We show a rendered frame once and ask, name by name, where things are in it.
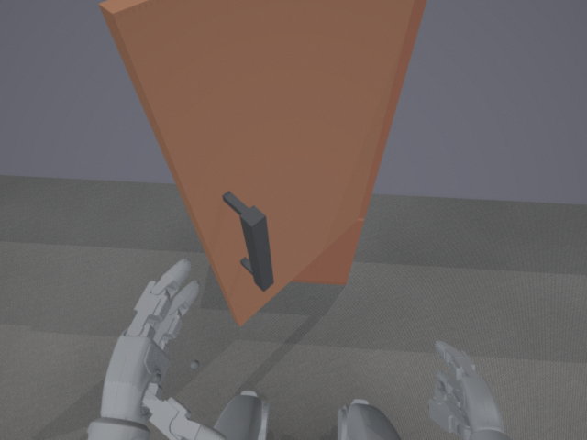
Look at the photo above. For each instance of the right robot hand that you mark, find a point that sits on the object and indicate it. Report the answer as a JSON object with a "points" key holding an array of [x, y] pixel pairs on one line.
{"points": [[472, 407]]}

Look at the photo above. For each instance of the left robot hand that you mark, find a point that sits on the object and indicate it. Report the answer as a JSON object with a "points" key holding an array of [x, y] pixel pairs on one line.
{"points": [[141, 352]]}

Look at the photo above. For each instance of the left robot thigh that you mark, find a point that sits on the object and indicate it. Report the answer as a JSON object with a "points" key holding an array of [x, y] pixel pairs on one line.
{"points": [[244, 418]]}

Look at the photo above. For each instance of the handle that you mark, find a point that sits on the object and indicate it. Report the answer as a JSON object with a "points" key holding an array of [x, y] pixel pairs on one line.
{"points": [[255, 230]]}

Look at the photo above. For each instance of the robot thigh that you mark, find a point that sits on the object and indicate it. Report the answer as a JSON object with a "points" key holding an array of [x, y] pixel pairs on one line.
{"points": [[364, 422], [244, 418]]}

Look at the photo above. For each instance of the cupboard door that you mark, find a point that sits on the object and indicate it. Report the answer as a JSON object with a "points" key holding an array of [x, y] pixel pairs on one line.
{"points": [[280, 102]]}

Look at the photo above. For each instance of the left robot forearm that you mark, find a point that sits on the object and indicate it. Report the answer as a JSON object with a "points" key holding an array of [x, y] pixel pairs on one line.
{"points": [[117, 429]]}

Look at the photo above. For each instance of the right robot thigh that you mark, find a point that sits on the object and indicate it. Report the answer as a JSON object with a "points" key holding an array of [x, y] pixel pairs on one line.
{"points": [[364, 422]]}

